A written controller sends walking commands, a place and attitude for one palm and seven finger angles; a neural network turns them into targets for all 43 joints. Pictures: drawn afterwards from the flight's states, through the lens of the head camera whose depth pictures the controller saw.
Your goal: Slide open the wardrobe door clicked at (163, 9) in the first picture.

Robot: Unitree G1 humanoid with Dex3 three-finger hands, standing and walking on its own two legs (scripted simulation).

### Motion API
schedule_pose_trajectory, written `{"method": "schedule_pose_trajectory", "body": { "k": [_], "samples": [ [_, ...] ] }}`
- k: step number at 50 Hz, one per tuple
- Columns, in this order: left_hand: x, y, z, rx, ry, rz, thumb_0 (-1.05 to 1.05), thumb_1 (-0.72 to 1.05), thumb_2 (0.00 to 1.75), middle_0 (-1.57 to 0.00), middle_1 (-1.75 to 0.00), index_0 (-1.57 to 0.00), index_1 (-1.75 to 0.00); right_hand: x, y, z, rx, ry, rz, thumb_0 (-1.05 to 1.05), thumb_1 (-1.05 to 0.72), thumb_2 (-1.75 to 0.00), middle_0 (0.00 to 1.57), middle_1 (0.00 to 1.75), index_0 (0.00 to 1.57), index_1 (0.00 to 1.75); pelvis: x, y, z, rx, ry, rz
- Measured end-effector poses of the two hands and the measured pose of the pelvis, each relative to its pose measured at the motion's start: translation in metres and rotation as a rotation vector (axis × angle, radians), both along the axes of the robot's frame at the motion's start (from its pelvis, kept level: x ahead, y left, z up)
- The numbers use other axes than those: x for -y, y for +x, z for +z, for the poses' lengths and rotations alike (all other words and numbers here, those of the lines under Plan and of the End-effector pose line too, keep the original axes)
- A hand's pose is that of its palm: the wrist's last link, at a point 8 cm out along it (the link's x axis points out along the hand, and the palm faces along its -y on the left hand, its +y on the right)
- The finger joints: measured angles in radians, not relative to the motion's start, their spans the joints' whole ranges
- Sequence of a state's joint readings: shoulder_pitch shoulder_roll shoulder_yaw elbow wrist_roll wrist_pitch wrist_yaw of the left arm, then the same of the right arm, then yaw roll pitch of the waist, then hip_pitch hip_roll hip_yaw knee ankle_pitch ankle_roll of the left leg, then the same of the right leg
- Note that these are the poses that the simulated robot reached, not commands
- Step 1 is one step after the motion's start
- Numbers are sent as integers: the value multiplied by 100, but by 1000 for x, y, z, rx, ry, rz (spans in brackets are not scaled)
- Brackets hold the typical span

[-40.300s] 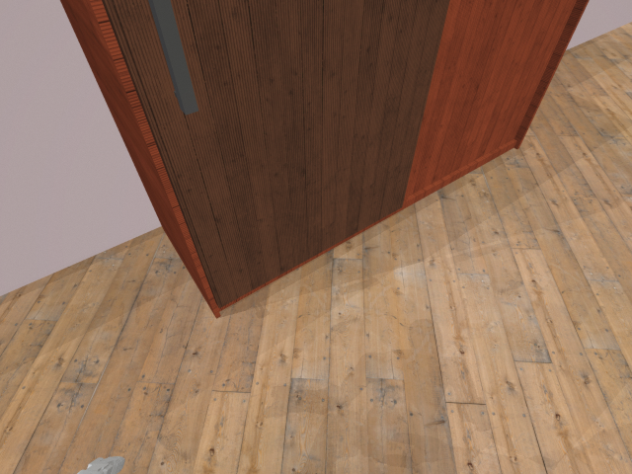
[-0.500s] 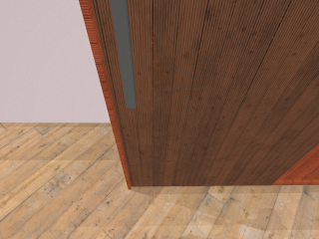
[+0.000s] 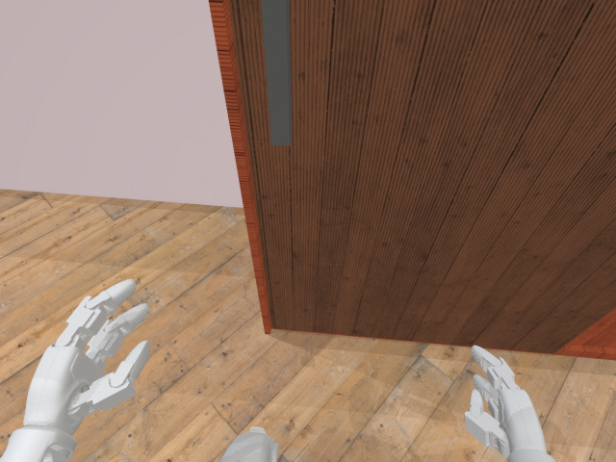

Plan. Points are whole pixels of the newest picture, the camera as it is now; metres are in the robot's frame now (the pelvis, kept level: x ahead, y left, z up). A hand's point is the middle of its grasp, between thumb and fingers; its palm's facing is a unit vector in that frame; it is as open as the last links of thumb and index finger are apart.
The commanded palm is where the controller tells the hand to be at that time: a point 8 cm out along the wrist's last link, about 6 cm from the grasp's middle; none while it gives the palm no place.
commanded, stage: raise the hand with hooked fingers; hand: left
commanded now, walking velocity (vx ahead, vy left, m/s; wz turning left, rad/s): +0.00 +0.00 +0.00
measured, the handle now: (279, 22) +0.56 +0.10 +0.29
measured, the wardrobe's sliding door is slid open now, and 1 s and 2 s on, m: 0.00 0.00 0.00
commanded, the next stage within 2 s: move the hooked fingers beside the handle in 1.68 s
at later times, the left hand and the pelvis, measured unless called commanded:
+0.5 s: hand (79, 289) +0.25 +0.26 +0.14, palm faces +0.04 -1.00 -0.06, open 11.6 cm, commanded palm +0.22 +0.31 +0.16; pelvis +0.01 +0.02 +0.04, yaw +0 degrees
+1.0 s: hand (2, 211) +0.26 +0.30 +0.24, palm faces +0.09 -0.99 -0.08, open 13.9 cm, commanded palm +0.23 +0.34 +0.25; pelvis +0.01 +0.02 +0.06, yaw +1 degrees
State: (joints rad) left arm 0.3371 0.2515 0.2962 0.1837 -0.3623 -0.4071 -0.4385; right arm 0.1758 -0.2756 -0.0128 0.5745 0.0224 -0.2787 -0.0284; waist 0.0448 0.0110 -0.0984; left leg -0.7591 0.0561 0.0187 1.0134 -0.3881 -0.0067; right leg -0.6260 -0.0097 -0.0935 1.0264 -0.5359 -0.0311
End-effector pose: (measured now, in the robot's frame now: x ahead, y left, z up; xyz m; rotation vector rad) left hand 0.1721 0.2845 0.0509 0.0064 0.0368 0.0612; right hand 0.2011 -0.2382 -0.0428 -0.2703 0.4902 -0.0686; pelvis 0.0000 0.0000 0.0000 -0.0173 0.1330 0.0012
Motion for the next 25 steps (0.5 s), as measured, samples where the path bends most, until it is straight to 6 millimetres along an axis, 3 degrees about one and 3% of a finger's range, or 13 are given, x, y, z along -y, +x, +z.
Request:
{"method": "schedule_pose_trajectory", "body": {
  "k": [4,11,18,25],
  "samples": [
    [-1,-4,19,27,42,27,2,51,73,-23,-55,-23,-55,-11,-4,1,-15,-14,23,1,-90,-90,20,30,20,30,1,-1,5,34,-19,19],
    [-9,28,52,40,67,-41,1,35,66,-24,-66,-24,-65,-26,-27,1,-82,16,11,2,-90,-90,20,30,21,30,0,0,22,61,-27,22],
    [-27,47,78,36,59,-32,1,19,59,-25,-76,-25,-76,-22,-45,7,-110,26,-29,2,-90,-89,20,30,21,30,-8,9,35,72,-17,-2],
    [-33,51,97,61,59,-27,1,2,52,-26,-86,-26,-86,-17,-39,19,-95,-8,-35,2,-90,-90,20,30,21,30,-18,15,43,97,-15,-3]
  ]
}}
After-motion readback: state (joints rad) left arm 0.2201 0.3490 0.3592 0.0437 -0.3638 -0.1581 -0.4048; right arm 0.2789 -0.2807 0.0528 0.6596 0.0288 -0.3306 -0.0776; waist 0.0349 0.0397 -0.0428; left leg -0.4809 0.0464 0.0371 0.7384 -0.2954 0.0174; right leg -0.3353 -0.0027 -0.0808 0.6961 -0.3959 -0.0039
